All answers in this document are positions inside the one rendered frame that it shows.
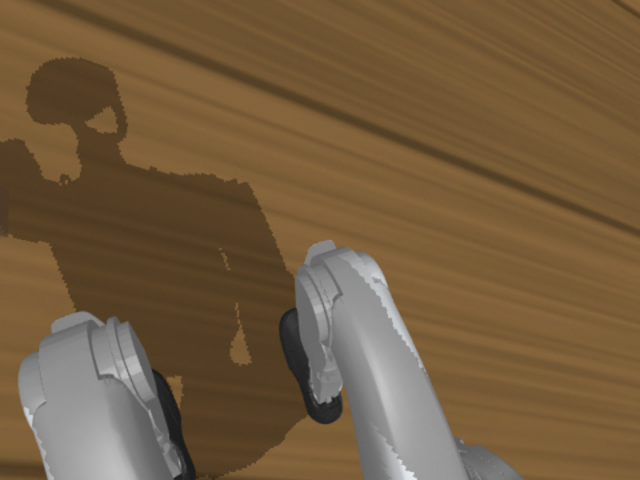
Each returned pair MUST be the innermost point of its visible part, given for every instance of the right robot hand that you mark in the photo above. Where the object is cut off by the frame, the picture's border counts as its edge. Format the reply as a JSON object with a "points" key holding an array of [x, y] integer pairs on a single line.
{"points": [[482, 464]]}

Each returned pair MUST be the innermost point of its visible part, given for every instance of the right robot foot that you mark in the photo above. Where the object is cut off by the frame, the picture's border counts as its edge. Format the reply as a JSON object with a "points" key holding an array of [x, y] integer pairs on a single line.
{"points": [[324, 413]]}

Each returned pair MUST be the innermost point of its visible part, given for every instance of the cube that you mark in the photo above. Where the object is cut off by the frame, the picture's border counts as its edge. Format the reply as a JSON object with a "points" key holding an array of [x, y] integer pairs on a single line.
{"points": [[4, 208]]}

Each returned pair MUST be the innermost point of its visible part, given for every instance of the left robot foot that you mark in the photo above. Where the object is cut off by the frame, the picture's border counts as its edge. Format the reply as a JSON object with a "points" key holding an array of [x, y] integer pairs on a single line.
{"points": [[173, 421]]}

